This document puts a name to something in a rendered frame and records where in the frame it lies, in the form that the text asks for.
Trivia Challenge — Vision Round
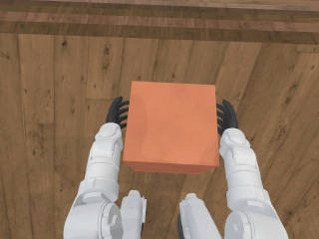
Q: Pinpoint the right robot shin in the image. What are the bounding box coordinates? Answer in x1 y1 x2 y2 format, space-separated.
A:
182 193 204 239

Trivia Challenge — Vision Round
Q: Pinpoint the robot left hand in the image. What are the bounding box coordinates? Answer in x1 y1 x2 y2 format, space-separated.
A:
106 96 130 129

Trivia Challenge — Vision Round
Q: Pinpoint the robot left upper arm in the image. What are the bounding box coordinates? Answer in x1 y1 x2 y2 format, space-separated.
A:
64 201 124 239

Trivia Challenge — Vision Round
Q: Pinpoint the robot right thigh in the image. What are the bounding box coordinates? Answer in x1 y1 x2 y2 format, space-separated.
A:
179 197 222 239

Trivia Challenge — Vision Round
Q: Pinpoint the carton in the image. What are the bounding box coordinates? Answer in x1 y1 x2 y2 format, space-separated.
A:
123 81 219 175

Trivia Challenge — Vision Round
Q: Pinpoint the right robot forearm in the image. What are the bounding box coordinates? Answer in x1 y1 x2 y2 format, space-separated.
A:
219 127 289 239

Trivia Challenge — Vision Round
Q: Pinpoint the robot right hand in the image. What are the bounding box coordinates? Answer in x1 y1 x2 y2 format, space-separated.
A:
216 100 238 136

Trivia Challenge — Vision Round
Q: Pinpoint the left robot forearm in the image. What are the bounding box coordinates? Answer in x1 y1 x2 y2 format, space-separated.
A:
63 122 124 239

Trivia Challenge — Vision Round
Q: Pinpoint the robot right upper arm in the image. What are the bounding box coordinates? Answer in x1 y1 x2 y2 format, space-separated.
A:
223 209 288 239

